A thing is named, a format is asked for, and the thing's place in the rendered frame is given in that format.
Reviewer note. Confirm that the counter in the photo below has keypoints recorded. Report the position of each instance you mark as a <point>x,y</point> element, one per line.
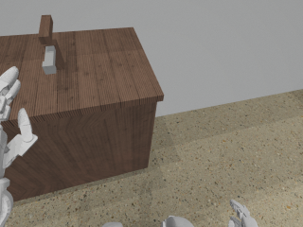
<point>93,118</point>

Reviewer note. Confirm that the tap lever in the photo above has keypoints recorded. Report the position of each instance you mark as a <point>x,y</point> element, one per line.
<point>50,60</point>

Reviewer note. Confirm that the right robot thigh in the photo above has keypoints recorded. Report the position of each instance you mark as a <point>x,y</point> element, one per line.
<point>176,222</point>

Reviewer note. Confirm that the robot left hand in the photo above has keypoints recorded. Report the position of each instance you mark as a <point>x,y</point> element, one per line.
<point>21,143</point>

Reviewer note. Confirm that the robot left forearm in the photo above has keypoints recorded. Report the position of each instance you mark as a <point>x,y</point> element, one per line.
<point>6,201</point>

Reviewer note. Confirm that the robot right hand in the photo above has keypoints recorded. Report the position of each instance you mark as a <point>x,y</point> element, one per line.
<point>243,214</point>

